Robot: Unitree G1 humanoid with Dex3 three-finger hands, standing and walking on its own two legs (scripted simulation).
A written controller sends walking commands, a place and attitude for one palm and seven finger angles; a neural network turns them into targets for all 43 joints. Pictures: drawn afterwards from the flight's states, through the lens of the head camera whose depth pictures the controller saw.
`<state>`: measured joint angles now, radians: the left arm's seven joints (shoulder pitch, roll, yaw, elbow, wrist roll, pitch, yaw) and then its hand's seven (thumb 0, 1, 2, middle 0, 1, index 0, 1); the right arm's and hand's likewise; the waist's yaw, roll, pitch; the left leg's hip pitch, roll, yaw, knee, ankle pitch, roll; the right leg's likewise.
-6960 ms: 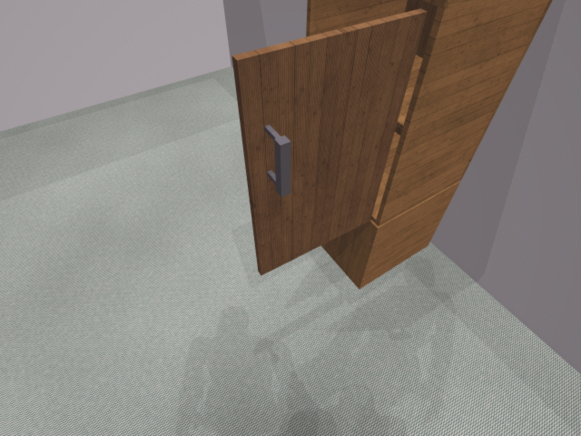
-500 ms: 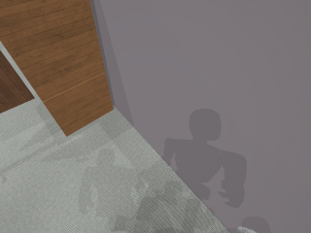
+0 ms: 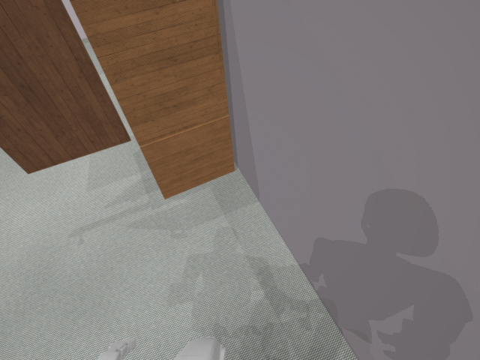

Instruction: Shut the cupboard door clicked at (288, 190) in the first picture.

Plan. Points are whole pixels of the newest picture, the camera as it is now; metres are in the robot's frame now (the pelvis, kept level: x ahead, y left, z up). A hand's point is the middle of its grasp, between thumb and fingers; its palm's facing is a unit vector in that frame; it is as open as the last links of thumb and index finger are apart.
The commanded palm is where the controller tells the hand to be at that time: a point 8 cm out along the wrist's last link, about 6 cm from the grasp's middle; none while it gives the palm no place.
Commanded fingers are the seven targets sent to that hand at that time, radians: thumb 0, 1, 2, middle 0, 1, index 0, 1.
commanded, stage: turn to face it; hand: left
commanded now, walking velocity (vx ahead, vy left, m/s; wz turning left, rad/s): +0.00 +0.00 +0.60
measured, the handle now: out of the picture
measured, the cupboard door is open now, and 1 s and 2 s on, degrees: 88 88 88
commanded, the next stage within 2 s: take the last steps up to it in 0.66 s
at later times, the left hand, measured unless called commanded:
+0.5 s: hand out of the picture +0.02 +0.25 -0.17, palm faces +0.30 -0.92 -0.26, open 7.4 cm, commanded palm none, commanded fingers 0.00 0.90 0.90 -0.20 -0.30 -0.20 -0.30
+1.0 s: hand out of the picture -0.03 +0.17 -0.16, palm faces +0.49 -0.85 -0.21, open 7.3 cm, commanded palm none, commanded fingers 0.00 0.90 0.90 -0.20 -0.30 -0.20 -0.30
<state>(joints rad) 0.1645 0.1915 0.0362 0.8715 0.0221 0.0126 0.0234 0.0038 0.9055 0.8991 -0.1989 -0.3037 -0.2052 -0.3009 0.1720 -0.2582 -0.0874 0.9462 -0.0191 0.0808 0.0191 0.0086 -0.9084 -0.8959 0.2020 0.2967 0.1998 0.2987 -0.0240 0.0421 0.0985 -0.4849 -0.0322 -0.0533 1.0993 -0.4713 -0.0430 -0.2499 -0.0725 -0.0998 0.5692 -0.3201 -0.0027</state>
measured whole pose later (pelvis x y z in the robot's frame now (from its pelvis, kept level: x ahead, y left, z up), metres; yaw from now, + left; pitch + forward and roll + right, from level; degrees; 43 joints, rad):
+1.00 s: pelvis +0.05 +0.00 +0.01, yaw +26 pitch +0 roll +2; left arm 0.30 0.18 0.05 1.00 0.03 -0.03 0.01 0.00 0.92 0.90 -0.20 -0.30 -0.21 -0.30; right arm 0.17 -0.22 -0.06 1.02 -0.02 0.06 0.03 0.01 -0.91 -0.90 0.20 0.30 0.20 0.30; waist 0.04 -0.03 0.08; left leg -0.40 0.03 0.04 0.87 -0.42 -0.06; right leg -0.13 -0.10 -0.19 0.40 -0.27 0.00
